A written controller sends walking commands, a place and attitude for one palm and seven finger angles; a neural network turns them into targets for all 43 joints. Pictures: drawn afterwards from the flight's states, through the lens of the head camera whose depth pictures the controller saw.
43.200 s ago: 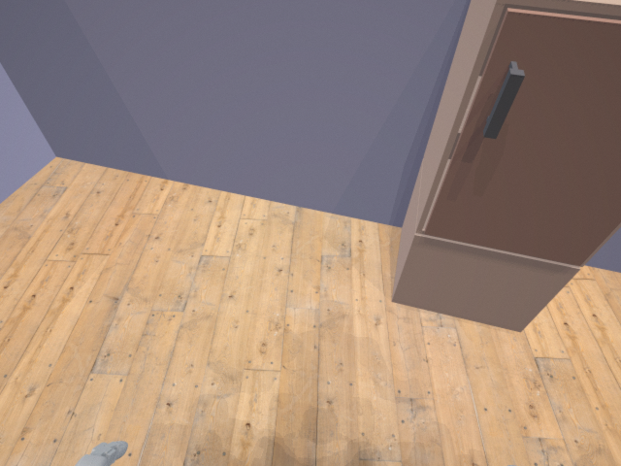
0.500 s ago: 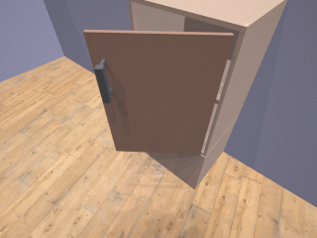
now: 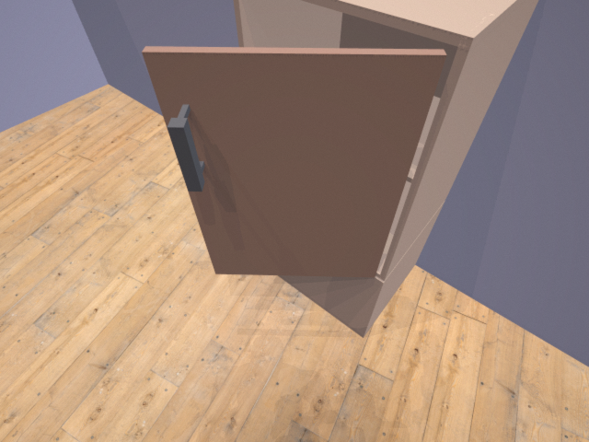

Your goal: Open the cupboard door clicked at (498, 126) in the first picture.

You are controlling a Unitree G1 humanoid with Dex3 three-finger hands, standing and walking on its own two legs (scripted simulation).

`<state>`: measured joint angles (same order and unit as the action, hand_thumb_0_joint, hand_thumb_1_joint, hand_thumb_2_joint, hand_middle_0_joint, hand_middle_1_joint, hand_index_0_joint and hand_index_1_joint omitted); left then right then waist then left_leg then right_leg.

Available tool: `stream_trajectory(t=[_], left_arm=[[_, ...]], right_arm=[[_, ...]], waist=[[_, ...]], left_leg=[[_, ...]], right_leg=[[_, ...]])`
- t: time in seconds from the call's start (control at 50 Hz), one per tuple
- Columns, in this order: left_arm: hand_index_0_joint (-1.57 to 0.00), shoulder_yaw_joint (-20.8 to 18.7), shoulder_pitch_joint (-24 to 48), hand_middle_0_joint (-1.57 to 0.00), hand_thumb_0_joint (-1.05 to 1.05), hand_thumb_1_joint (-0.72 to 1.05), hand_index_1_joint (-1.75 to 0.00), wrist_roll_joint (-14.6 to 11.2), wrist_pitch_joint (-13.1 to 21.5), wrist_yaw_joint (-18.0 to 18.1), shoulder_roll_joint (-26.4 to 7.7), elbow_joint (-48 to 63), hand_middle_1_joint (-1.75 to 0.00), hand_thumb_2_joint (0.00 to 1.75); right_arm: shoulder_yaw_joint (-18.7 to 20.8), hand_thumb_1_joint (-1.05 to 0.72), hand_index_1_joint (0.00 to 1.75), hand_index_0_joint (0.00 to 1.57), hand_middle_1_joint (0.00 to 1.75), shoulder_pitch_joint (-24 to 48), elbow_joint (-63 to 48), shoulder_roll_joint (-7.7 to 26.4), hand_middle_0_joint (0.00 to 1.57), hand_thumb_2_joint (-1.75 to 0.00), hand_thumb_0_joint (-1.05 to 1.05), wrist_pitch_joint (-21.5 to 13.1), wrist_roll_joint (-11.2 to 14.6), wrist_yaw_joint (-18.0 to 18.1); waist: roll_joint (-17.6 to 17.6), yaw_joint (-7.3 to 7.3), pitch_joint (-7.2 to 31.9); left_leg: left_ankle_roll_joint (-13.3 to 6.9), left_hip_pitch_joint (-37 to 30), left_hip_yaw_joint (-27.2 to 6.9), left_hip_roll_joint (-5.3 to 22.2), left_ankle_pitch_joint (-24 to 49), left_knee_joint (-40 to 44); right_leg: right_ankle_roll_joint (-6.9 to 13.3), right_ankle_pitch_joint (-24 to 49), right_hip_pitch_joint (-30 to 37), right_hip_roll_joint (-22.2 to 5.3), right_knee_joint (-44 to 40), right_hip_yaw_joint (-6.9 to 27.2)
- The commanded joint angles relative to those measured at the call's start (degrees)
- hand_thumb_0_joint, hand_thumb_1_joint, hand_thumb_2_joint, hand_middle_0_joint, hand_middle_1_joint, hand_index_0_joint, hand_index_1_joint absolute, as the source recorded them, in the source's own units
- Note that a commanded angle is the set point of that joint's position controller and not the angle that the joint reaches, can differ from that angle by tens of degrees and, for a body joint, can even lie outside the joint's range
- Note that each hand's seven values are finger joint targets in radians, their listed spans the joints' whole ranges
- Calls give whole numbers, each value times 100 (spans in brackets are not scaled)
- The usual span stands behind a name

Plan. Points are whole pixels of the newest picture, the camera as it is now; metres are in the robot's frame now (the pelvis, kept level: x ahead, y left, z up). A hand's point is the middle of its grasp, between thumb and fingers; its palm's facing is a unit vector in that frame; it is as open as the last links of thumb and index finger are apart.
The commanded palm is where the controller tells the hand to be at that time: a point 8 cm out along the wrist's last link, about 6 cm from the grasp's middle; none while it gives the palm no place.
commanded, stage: look again from close up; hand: left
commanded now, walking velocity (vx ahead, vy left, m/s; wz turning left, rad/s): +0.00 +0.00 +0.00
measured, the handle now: (190, 148) +0.53 +0.21 +0.10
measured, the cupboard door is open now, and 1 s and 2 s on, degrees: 38 38 38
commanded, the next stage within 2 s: shuffle to correct the standing spot in 0.44 s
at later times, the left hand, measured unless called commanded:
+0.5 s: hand out of the picture +0.06 +0.16 -0.17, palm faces +0.00 -0.98 -0.21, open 7.3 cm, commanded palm none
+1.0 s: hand out of the picture +0.04 +0.16 -0.18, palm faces +0.01 -0.97 -0.23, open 7.4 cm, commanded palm none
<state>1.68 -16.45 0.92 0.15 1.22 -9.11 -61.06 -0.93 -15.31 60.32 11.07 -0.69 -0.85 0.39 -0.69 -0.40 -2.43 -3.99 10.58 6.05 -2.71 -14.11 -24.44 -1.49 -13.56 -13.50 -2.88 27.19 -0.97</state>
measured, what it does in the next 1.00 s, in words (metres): stands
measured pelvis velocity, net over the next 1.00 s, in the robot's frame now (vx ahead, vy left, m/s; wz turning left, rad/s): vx -0.01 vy -0.03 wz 0.00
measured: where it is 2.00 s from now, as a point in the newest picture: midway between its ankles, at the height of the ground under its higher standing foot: outside the picture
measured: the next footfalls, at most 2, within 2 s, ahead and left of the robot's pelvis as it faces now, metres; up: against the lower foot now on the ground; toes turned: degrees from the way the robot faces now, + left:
none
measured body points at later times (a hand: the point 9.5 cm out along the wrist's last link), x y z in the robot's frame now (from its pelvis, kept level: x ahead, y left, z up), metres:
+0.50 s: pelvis +0.04 -0.02 +0.00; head +0.06 -0.02 +0.45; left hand +0.07 +0.21 -0.16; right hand +0.05 -0.24 -0.16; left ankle -0.01 +0.07 -0.74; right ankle +0.01 -0.14 -0.74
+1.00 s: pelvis -0.01 -0.03 -0.01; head +0.01 -0.03 +0.44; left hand +0.04 +0.21 -0.16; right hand +0.04 -0.27 -0.16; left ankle -0.01 +0.07 -0.74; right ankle +0.01 -0.14 -0.74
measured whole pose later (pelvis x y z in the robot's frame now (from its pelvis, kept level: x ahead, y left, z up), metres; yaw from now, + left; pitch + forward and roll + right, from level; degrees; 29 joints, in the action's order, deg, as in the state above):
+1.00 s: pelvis -0.01 -0.03 -0.01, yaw +0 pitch -1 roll +1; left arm -0.6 -12.1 1.1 -2.0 1.9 -11.3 -57.5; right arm 1.7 -11.7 59.5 10.2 1.4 -1.3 0.9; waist 1.2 -0.1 -3.3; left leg -1.3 12.9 5.3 -0.1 -16.5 -30.5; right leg 1.4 -16.2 -15.6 -0.7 32.8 -1.9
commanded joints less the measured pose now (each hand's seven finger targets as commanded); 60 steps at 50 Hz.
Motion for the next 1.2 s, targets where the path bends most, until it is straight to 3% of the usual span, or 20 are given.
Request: stream_trajectory(t=[0.0,0.1,0.28,0.52,0.62,0.7,0.78,0.82,0.86,0.88,0.9,0.94,0.96,0.98,1.02,1.06,1.08,1.18], left_arm=[[-20,-152,-205,-20,0,90,-30,-20,118,86,-726,192,-30,90],[-20,-167,-127,-20,0,90,-30,-28,111,100,-728,128,-30,90],[-20,-190,-18,-20,0,90,-30,-30,118,116,-743,106,-30,90],[-20,-204,-41,-20,0,90,-30,-32,114,122,-727,49,-30,90],[-20,-288,-78,-20,0,90,-30,-38,57,174,-811,204,-30,90],[-20,-392,-102,-20,0,90,-30,-15,-3,193,-908,383,-30,90],[-20,-456,-50,-20,0,90,-30,5,-71,187,-980,560,-30,90],[-20,-470,-42,-20,0,90,-30,19,-99,179,-1070,633,-30,90],[-20,-437,131,-20,0,90,-30,15,-97,162,-1097,675,-30,90],[-20,-410,253,-20,0,90,-30,23,-86,161,-1043,703,-30,90],[-20,-392,397,-20,0,90,-30,18,-84,148,-1023,754,-30,90],[-20,-362,548,-20,0,90,-30,12,-98,102,-947,801,-30,90],[-20,-360,525,-20,0,90,-30,19,-100,80,-906,779,-30,90],[-20,-354,400,-20,0,90,-30,37,-94,65,-876,750,-30,90],[-20,-359,171,-20,0,90,-30,66,-88,31,-806,675,-30,90],[-20,-348,-20,-20,0,90,-30,83,-80,-3,-710,609,-30,90],[-20,-340,-59,-20,0,90,-30,94,-68,-17,-643,601,-30,90],[-20,-307,-232,-20,0,90,-30,54,21,-32,-430,484,-30,90]], right_arm=[[85,-90,30,20,30,-127,-126,557,20,-90,0,-161,21,76],[75,-90,30,20,30,-161,26,508,20,-90,0,-176,12,107],[90,-90,30,20,30,-197,187,478,20,-90,0,-183,5,144],[94,-90,30,20,30,-124,270,480,20,-90,0,-148,8,171],[176,-90,30,20,30,-97,145,479,20,-90,0,-89,24,224],[298,-90,30,20,30,-36,-59,576,20,-90,0,19,3,242],[375,-90,30,20,30,97,-286,582,20,-90,0,135,-11,225],[396,-90,30,20,30,129,-375,488,20,-90,0,185,-3,195],[360,-90,30,20,30,80,-369,326,20,-90,0,202,10,147],[342,-90,30,20,30,33,-334,237,20,-90,0,207,5,125],[321,-90,30,20,30,-61,-285,240,20,-90,0,192,-6,100],[297,-90,30,20,30,-125,-191,324,20,-90,0,134,-45,47],[281,-90,30,20,30,-113,-165,376,20,-90,0,110,-78,32],[281,-90,30,20,30,-99,-158,430,20,-90,0,87,-90,26],[280,-90,30,20,30,-103,-173,557,20,-90,0,58,-107,8],[278,-90,30,20,30,-122,-181,621,20,-90,0,57,-111,12],[284,-90,30,20,30,-129,-178,589,20,-90,0,50,-97,20],[244,-90,30,20,30,-310,-113,487,20,-90,0,-36,-44,90]], waist=[[112,24,70],[-88,14,80],[47,19,216],[124,27,134],[1,12,295],[4,8,542],[199,-6,557],[554,-8,519],[884,62,411],[985,117,346],[846,170,250],[355,166,-76],[167,116,-243],[-99,47,-275],[-284,-32,-296],[-320,-83,-413],[-282,-95,-554],[-215,-74,-322]], left_leg=[[104,96,-868,855,717,614],[119,23,-819,873,1148,540],[143,-280,-755,909,1827,402],[181,-400,-694,914,1660,396],[220,-583,-647,986,2831,166],[213,-630,-548,1029,3100,-207],[237,-308,-474,960,2434,-550],[330,-3,-351,719,1366,-886],[406,92,-312,456,-28,-918],[401,-6,-330,460,-398,-710],[381,-120,-402,499,-453,-470],[258,-92,-673,650,-623,77],[202,215,-828,733,-1014,398],[152,449,-944,817,-1400,653],[64,842,-1174,927,-2192,998],[-16,1134,-1301,1034,-2538,1172],[-59,1129,-1370,1069,-2470,1202],[-87,869,-1346,1099,-1728,1076]], right_leg=[[341,628,193,-352,-358,452],[351,904,318,-353,-308,417],[356,1478,446,-350,-223,370],[387,1628,434,-371,-318,424],[407,2574,385,-451,10,540],[444,2910,301,-505,341,555],[551,2879,203,-622,405,749],[743,2649,130,-900,124,1089],[967,1494,-147,-1142,-449,1421],[967,807,-337,-1105,-640,1408],[850,-41,-612,-973,-749,1336],[565,-1535,-984,-521,-857,983],[456,-1731,-863,-333,-819,819],[406,-1711,-620,-204,-700,664],[385,-1769,-311,-42,-364,419],[378,-1646,-138,77,-104,254],[388,-1461,-180,117,-35,175],[406,-657,64,88,-70,235]])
